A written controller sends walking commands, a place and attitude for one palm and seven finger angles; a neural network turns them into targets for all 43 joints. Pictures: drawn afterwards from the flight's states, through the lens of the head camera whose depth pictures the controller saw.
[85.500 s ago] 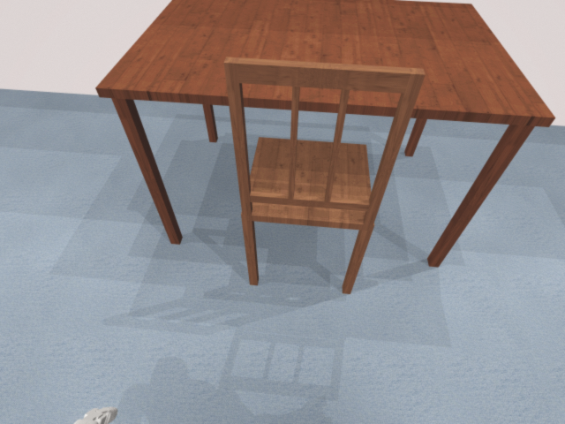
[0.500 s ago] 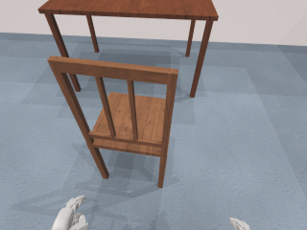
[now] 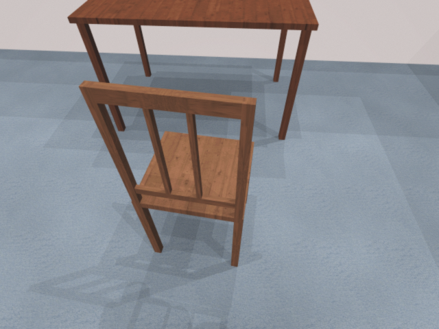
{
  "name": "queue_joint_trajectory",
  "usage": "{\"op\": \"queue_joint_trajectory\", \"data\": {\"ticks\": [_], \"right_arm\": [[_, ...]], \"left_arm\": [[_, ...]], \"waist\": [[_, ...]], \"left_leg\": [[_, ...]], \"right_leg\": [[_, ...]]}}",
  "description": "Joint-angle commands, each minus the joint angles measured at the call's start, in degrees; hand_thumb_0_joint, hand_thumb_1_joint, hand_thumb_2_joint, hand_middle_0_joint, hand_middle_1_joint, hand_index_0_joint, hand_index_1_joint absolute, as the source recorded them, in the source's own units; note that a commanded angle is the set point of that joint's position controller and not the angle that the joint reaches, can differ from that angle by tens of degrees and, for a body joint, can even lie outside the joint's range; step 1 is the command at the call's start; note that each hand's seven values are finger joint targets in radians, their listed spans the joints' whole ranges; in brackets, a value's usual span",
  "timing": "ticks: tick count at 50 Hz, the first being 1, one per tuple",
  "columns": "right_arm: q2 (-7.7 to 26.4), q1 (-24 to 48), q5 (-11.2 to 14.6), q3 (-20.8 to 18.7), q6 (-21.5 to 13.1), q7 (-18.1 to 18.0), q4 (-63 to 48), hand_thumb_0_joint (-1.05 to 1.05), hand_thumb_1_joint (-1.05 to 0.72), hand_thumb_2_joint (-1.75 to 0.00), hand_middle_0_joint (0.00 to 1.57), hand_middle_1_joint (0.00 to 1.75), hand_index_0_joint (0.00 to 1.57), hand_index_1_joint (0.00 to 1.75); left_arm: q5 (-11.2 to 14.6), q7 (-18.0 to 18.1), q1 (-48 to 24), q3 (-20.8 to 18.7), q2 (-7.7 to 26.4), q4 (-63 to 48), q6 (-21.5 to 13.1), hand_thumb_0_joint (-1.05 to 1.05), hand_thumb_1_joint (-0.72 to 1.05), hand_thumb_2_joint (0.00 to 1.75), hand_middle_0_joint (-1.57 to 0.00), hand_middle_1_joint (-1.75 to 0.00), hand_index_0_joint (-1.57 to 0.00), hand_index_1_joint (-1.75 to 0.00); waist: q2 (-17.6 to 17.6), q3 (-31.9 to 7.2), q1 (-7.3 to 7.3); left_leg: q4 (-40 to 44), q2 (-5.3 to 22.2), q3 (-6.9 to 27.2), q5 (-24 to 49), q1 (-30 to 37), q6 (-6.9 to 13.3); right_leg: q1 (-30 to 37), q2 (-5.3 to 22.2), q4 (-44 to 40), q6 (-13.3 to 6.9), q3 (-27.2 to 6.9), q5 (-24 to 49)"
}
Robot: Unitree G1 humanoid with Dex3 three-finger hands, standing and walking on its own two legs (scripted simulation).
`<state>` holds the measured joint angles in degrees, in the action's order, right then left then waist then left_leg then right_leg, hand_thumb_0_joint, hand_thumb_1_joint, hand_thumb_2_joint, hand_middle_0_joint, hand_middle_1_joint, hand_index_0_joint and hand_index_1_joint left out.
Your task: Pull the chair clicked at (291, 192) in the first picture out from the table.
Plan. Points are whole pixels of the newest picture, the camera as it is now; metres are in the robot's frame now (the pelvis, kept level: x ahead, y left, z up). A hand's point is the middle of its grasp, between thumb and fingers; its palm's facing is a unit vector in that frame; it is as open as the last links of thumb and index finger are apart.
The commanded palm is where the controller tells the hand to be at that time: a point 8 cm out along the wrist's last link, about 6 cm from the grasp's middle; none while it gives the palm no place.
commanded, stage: let the arm hang, fingers relaxed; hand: left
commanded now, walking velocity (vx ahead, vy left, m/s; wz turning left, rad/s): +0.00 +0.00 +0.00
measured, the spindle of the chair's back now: (159, 156) +0.55 +0.21 -0.07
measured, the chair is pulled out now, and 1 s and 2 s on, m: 0.70 0.70 0.70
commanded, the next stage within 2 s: look to check the result in 0.40 s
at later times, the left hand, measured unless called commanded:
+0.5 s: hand out of the picture -0.01 +0.16 -0.17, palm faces +0.04 -0.99 -0.17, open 7.3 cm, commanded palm none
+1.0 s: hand out of the picture -0.01 +0.15 -0.18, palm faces +0.04 -0.99 -0.16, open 7.3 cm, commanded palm none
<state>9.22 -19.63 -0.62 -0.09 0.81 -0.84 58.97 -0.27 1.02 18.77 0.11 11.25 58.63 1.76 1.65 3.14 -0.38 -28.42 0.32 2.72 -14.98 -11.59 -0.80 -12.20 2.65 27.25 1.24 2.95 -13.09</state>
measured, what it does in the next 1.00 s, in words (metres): stands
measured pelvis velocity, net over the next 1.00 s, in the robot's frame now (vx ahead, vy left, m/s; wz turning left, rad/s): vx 0.00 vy -0.01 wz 0.00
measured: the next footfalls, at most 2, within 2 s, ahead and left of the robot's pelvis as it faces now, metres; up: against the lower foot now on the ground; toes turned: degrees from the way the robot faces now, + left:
none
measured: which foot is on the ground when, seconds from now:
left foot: down 0.00-1.00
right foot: down 0.00-1.00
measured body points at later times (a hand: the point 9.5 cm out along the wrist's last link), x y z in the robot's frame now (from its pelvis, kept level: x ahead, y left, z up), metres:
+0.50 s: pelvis -0.01 -0.01 +0.00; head +0.01 -0.01 +0.45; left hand -0.01 +0.21 -0.16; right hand -0.03 -0.21 -0.16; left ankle +0.01 +0.13 -0.74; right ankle +0.02 -0.13 -0.74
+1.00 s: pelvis +0.00 -0.01 +0.00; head +0.01 -0.01 +0.45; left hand -0.01 +0.20 -0.16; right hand -0.02 -0.22 -0.16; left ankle +0.01 +0.13 -0.74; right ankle +0.02 -0.13 -0.74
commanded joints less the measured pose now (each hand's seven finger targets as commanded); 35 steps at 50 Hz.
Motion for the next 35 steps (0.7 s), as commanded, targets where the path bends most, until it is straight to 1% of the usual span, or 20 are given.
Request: {"op": "queue_joint_trajectory", "data": {"ticks": [1, 3, 4, 5, 6, 11, 14, 15, 17, 19, 21, 24, 25, 26, 28, 29, 30, 31, 34, 35], "right_arm": [[5.2, -4.4, 0.0, -1.3, -1.2, -0.8, -1.1, 0.00, -0.90, -0.90, 0.20, 0.30, 0.20, 0.30], [4.5, -4.8, 0.0, -1.2, -1.3, -0.7, -0.5, 0.00, -0.90, -0.90, 0.20, 0.30, 0.20, 0.30], [4.3, -4.8, 0.0, -1.2, -1.3, -0.8, -0.3, 0.00, -0.90, -0.90, 0.20, 0.30, 0.20, 0.30], [4.1, -4.9, 0.0, -1.2, -1.2, -0.9, -0.1, 0.00, -0.90, -0.90, 0.20, 0.30, 0.20, 0.30], [3.9, -5.0, 0.0, -1.2, -1.2, -0.8, 0.0, 0.00, -0.90, -0.90, 0.20, 0.30, 0.20, 0.30], [3.3, -5.6, -0.1, -1.2, -1.5, -1.0, 0.3, 0.00, -0.90, -0.90, 0.20, 0.30, 0.20, 0.30], [3.0, -5.9, 0.1, -1.1, -1.8, -1.1, 0.5, 0.00, -0.90, -0.90, 0.20, 0.30, 0.20, 0.30], [2.7, -5.9, 0.1, -1.2, -1.7, -1.2, 0.4, 0.00, -0.90, -0.90, 0.20, 0.30, 0.20, 0.30], [2.7, -6.0, 0.0, -1.2, -1.8, -1.3, 0.7, 0.00, -0.90, -0.90, 0.20, 0.30, 0.20, 0.30], [2.5, -6.0, 0.1, -1.1, -1.8, -1.3, 0.6, 0.00, -0.90, -0.90, 0.20, 0.30, 0.20, 0.30], [2.4, -6.3, 0.1, -1.2, -1.7, -1.4, 0.8, 0.00, -0.90, -0.90, 0.20, 0.30, 0.20, 0.30], [2.2, -6.4, 0.1, -1.1, -1.8, -1.3, 1.0, 0.00, -0.90, -0.90, 0.20, 0.30, 0.20, 0.30], [2.0, -6.4, 0.1, -1.2, -1.6, -1.4, 1.0, 0.00, -0.90, -0.90, 0.20, 0.30, 0.20, 0.30], [2.1, -6.5, 0.1, -1.2, -1.6, -1.4, 1.1, 0.00, -0.90, -0.90, 0.20, 0.30, 0.20, 0.30], [2.1, -6.3, 0.1, -1.1, -1.8, -1.4, 1.1, 0.00, -0.90, -0.90, 0.20, 0.30, 0.20, 0.30], [1.9, -6.4, 0.1, -1.1, -1.8, -1.4, 1.0, 0.00, -0.90, -0.90, 0.20, 0.30, 0.20, 0.30], [1.9, -6.4, 0.1, -1.2, -1.7, -1.4, 1.1, 0.00, -0.90, -0.90, 0.20, 0.30, 0.20, 0.30], [1.9, -6.5, 0.1, -1.2, -1.7, -1.4, 1.2, 0.00, -0.90, -0.90, 0.20, 0.30, 0.20, 0.30], [1.9, -6.5, 0.1, -1.1, -1.7, -1.3, 1.2, 0.00, -0.90, -0.90, 0.20, 0.30, 0.20, 0.30], [1.6, -6.3, 0.2, -1.2, -1.5, -1.4, 1.1, 0.00, -0.90, -0.90, 0.20, 0.30, 0.20, 0.30]], "left_arm": [[-0.2, 0.6, 2.2, -1.0, 5.2, -1.7, -1.2, 0.00, 0.90, 0.90, -0.20, -0.30, -0.20, -0.30], [-0.2, 0.7, 2.6, -1.0, 5.0, -1.3, -1.2, 0.00, 0.90, 0.90, -0.20, -0.30, -0.20, -0.30], [-0.2, 0.7, 2.8, -0.9, 4.7, -1.0, -1.2, 0.00, 0.90, 0.90, -0.20, -0.30, -0.20, -0.30], [-0.2, 0.7, 2.7, -0.9, 4.5, -0.9, -1.1, 0.00, 0.90, 0.90, -0.20, -0.30, -0.20, -0.30], [-0.3, 0.7, 3.1, -0.9, 4.3, -0.7, -1.1, 0.00, 0.90, 0.90, -0.20, -0.30, -0.20, -0.30], [-0.3, 0.8, 3.6, -1.0, 3.4, -0.1, -1.2, 0.00, 0.90, 0.90, -0.20, -0.30, -0.20, -0.30], [-0.3, 0.8, 4.0, -1.1, 2.9, 0.0, -1.5, 0.00, 0.90, 0.90, -0.20, -0.30, -0.20, -0.30], [-0.3, 0.9, 3.7, -1.1, 2.5, 0.2, -1.4, 0.00, 0.90, 0.90, -0.20, -0.30, -0.20, -0.30], [-0.3, 0.9, 3.9, -1.1, 2.2, 0.2, -1.4, 0.00, 0.90, 0.90, -0.20, -0.30, -0.20, -0.30], [-0.2, 0.9, 4.1, -1.1, 2.0, 0.4, -1.5, 0.00, 0.90, 0.90, -0.20, -0.30, -0.20, -0.30], [-0.3, 0.9, 3.8, -1.1, 1.8, 0.4, -1.4, 0.00, 0.90, 0.90, -0.20, -0.30, -0.20, -0.30], [-0.3, 0.9, 4.0, -1.2, 1.8, 0.4, -1.5, 0.00, 0.90, 0.90, -0.20, -0.30, -0.20, -0.30], [-0.2, 0.9, 3.8, -1.1, 1.7, 0.4, -1.4, 0.00, 0.90, 0.90, -0.20, -0.30, -0.20, -0.30], [-0.3, 0.9, 3.6, -1.1, 1.7, 0.4, -1.4, 0.00, 0.90, 0.90, -0.20, -0.30, -0.20, -0.30], [-0.2, 1.0, 4.0, -1.1, 1.7, 0.4, -1.5, 0.00, 0.90, 0.90, -0.20, -0.30, -0.20, -0.30], [-0.2, 0.9, 3.9, -1.2, 1.9, 0.4, -1.5, 0.00, 0.90, 0.90, -0.20, -0.30, -0.20, -0.30], [-0.2, 0.9, 3.9, -1.1, 1.7, 0.4, -1.5, 0.00, 0.90, 0.90, -0.20, -0.30, -0.20, -0.30], [-0.3, 0.9, 3.7, -1.2, 1.8, 0.4, -1.5, 0.00, 0.90, 0.90, -0.20, -0.30, -0.20, -0.30], [-0.3, 0.9, 3.6, -1.3, 2.0, 0.2, -1.6, 0.00, 0.90, 0.90, -0.20, -0.30, -0.20, -0.30], [-0.3, 0.9, 3.5, -1.2, 2.0, 0.2, -1.5, 0.00, 0.90, 0.90, -0.20, -0.30, -0.20, -0.30]], "waist": [[-2.9, 2.7, 0.30], [-2.0, 2.2, 0.27], [-2.1, 2.7, 0.25], [-1.8, 4.3, 0.25], [-1.0, 4.4, 0.19], [0.2, 3.7, 0.13], [-0.1, 1.4, 0.05], [-0.4, 2.9, 0.09], [0.5, 2.4, 0.13], [0.0, 2.1, 0.13], [-1.0, 3.6, 0.17], [-1.7, 2.0, 0.22], [-1.5, 2.9, 0.31], [-0.2, 3.6, 0.31], [-0.3, 2.5, 0.17], [-1.1, 2.2, 0.21], [-1.6, 3.0, 0.23], [-1.2, 2.7, 0.21], [-2.8, 1.9, 0.32], [-3.1, 3.6, 0.25]], "left_leg": [[6.2, 3.3, 2.2, 2.1, -4.1, 3.2], [6.3, 3.3, 2.3, 2.1, -4.2, 3.1], [6.4, 3.3, 2.3, 1.3, -4.3, 3.1], [6.9, 3.5, 2.3, 0.2, -5.2, 3.2], [7.0, 3.4, 2.4, -0.3, -5.6, 3.2], [7.4, 3.6, 2.5, -0.8, -6.1, 3.2], [6.7, 3.6, 2.4, 2.2, -4.9, 3.1], [7.1, 3.9, 2.6, 1.7, -5.5, 3.2], [7.1, 4.0, 2.6, 2.3, -5.3, 3.2], [6.8, 3.9, 2.5, 3.0, -4.7, 3.2], [6.9, 3.9, 2.5, 2.3, -5.6, 3.2], [6.2, 3.7, 2.1, 3.4, -4.2, 3.1], [6.7, 3.8, 2.2, 2.2, -4.6, 3.1], [6.9, 3.8, 2.3, 1.6, -5.4, 3.1], [6.7, 3.8, 2.2, 3.0, -4.7, 3.1], [6.4, 3.7, 2.2, 3.0, -4.6, 3.0], [6.8, 4.0, 2.2, 2.6, -4.8, 3.1], [6.6, 3.8, 2.1, 2.8, -4.9, 3.1], [5.8, 3.4, 1.6, 3.6, -4.1, 2.8], [6.0, 3.4, 1.7, 2.6, -4.7, 2.9]], "right_leg": [[-1.5, 3.4, -7.2, -3.4, -4.0, -5.2], [-1.2, 3.3, -6.9, -3.5, -4.2, -5.0], [-1.7, 3.2, -7.0, -3.5, -4.2, -5.4], [-2.4, 2.9, -7.3, -3.6, -3.9, -6.1], [-2.4, 3.0, -7.1, -3.5, -4.0, -6.3], [-1.7, 2.6, -6.5, -3.5, -4.0, -5.2], [-0.4, 2.9, -6.0, -3.6, -4.1, -2.8], [-1.0, 2.5, -6.2, -3.7, -3.7, -3.1], [-0.8, 2.7, -5.8, -3.6, -3.7, -2.3], [-1.0, 2.8, -5.8, -3.6, -3.8, -1.8], [-1.3, 2.6, -6.2, -3.7, -3.8, -2.3], [-1.0, 3.0, -6.3, -3.7, -3.9, -2.1], [-1.5, 2.6, -6.6, -3.8, -3.8, -2.9], [-1.7, 2.6, -6.5, -3.8, -4.0, -3.3], [-1.2, 2.7, -6.0, -3.8, -3.9, -2.0], [-1.0, 2.8, -6.1, -3.8, -3.9, -2.2], [-1.5, 2.6, -6.4, -3.8, -3.7, -2.3], [-1.1, 2.7, -6.3, -3.8, -3.9, -2.3], [-1.1, 3.1, -6.6, -3.8, -4.1, -2.8], [-2.0, 2.9, -7.2, -4.0, -4.2, -3.9]]}}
